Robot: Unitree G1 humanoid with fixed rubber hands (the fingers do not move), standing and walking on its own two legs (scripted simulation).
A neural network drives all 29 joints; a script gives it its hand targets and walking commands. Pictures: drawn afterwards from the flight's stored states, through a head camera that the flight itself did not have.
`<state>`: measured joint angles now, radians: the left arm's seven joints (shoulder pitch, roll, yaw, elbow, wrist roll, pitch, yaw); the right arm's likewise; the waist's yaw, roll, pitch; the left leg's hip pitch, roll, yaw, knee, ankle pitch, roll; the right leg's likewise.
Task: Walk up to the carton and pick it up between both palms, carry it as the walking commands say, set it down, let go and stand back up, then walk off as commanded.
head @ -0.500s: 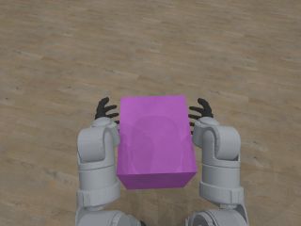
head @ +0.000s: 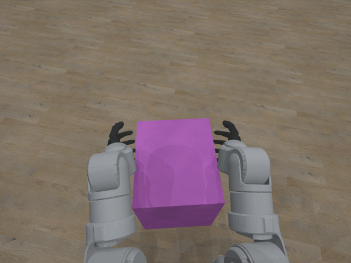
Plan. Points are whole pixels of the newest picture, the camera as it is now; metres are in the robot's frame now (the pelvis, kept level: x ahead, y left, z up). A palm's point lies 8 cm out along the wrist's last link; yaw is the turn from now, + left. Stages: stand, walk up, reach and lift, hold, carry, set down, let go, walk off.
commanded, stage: carry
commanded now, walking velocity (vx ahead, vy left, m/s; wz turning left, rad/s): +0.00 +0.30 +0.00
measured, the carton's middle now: (175, 175) +0.32 +0.01 +0.00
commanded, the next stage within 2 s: none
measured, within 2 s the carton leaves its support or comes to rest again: neither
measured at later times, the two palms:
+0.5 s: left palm out of the picture +0.20 +0.31 +0.10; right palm (145, 207) +0.22 +0.07 +0.09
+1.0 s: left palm out of the picture +0.07 +0.40 +0.10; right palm out of the picture +0.05 +0.16 +0.08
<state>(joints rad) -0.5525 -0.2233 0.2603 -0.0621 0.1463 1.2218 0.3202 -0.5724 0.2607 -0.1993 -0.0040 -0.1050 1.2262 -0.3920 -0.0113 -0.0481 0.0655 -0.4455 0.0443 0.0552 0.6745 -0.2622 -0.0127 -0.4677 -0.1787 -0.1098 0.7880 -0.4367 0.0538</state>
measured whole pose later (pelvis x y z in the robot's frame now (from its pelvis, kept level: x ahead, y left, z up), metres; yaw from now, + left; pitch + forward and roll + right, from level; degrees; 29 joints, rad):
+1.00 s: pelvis -0.27 +0.29 +0.01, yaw +0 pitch +0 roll -3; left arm -0.63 -0.25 0.23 0.12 0.12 1.18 0.39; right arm -0.53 0.20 -0.25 0.00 -0.11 1.24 -0.34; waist 0.00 0.10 0.08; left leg -0.49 0.01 0.17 0.48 -0.09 -0.09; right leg -0.27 -0.04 -0.22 0.52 -0.24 -0.01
